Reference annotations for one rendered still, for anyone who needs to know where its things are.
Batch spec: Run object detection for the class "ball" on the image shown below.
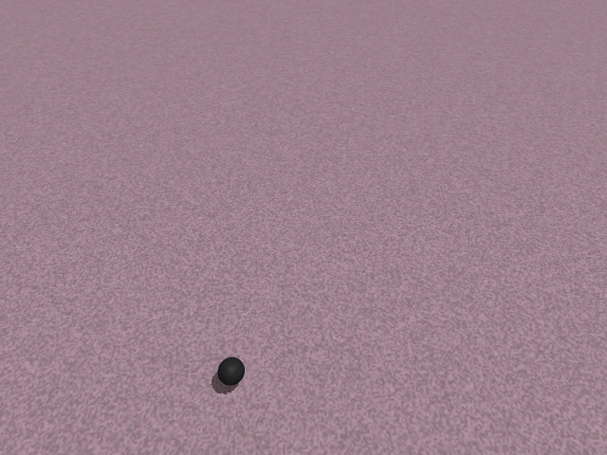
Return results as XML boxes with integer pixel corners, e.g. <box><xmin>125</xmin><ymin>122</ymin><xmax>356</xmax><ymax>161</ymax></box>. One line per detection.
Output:
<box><xmin>218</xmin><ymin>357</ymin><xmax>245</xmax><ymax>386</ymax></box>

